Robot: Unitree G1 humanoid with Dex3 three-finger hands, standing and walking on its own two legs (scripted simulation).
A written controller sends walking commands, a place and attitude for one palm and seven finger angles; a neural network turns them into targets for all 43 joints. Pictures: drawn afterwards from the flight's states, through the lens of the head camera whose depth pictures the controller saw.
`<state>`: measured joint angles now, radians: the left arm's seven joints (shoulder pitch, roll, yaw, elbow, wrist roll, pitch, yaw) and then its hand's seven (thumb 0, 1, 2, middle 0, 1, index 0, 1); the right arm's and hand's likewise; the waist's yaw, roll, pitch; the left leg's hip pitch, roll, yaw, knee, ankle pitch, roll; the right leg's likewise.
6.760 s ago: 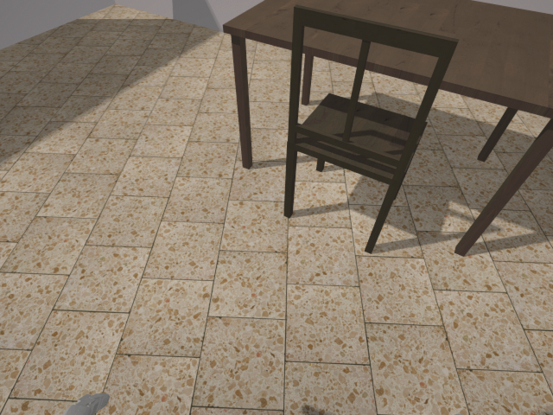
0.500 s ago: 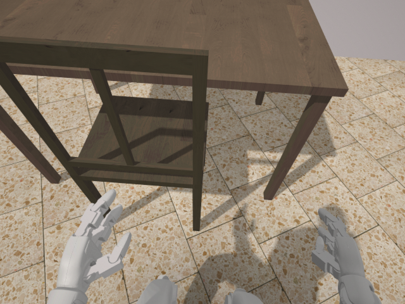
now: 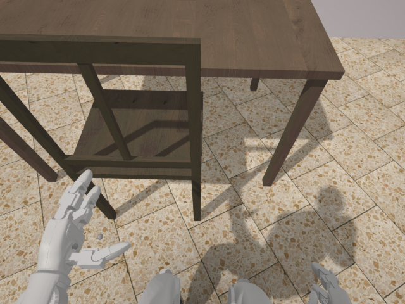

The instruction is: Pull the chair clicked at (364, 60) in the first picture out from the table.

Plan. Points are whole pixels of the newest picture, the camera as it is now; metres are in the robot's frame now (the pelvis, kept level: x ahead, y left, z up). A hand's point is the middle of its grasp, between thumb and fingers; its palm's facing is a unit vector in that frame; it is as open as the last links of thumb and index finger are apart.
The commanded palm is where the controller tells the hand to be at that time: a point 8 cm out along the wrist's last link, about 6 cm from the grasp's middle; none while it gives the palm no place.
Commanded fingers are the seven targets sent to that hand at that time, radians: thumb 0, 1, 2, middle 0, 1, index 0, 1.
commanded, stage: raise the hand toward the chair's back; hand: left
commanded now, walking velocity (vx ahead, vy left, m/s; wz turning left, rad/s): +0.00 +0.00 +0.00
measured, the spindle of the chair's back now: (110, 121) +0.51 +0.24 +0.02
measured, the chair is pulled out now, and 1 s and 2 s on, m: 0.00 0.00 0.00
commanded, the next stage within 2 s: aim the fingers beside a spindle in 1.18 s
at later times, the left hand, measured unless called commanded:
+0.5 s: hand (76, 231) +0.24 +0.22 +0.05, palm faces +0.01 -1.00 -0.05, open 16.8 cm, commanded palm +0.22 +0.28 +0.05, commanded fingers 0.00 -0.50 0.30 -0.06 -0.08 -0.06 -0.08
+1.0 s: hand (77, 221) +0.25 +0.23 +0.05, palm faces +0.01 -1.00 -0.06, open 16.9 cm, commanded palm +0.23 +0.28 +0.06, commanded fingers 0.00 -0.50 0.30 -0.06 -0.08 -0.06 -0.08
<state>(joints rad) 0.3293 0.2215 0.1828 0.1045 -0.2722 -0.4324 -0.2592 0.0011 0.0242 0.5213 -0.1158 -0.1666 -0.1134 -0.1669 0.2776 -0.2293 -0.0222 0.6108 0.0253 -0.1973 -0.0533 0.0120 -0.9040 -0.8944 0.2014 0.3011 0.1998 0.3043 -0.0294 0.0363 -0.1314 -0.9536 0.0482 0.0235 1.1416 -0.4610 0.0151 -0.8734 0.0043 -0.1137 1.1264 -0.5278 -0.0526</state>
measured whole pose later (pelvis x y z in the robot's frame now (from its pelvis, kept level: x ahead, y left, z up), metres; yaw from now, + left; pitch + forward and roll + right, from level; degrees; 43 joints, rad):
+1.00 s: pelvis +0.01 +0.02 +0.01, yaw +0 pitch +15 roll -3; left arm 0.29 0.27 0.22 0.10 -0.28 -0.40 -0.28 -0.02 -0.50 0.30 -0.06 -0.08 -0.06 -0.08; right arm 0.25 -0.25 0.00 0.55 0.03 -0.19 -0.04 0.01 -0.90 -0.89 0.20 0.30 0.20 0.30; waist -0.03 0.03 -0.13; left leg -0.90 0.03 0.02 1.09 -0.46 0.04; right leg -0.80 -0.01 -0.11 1.05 -0.51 -0.02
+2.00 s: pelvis +0.01 +0.01 -0.01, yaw +0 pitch +18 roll -2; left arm 0.04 0.29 0.27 0.34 -0.29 -0.44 -0.33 -0.02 -0.50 0.30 -0.06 -0.08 -0.06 -0.08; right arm 0.23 -0.26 0.00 0.58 0.03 -0.17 -0.04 0.01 -0.91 -0.89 0.20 0.30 0.20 0.30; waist -0.03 0.04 -0.14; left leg -1.01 0.04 0.02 1.17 -0.49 0.03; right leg -0.92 0.00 -0.12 1.14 -0.55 -0.04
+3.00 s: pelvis +0.00 +0.02 -0.03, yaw -1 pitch +23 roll -3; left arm -0.24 0.31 0.29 0.56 -0.22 -0.46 -0.26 -0.02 -0.50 0.30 -0.06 -0.08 -0.06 -0.08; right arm 0.25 -0.26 0.01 0.58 0.02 -0.07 -0.01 0.01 -0.91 -0.89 0.20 0.30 0.20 0.30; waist -0.06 0.03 -0.15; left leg -1.15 0.05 0.04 1.26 -0.51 0.05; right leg -1.07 0.00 -0.09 1.23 -0.56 -0.02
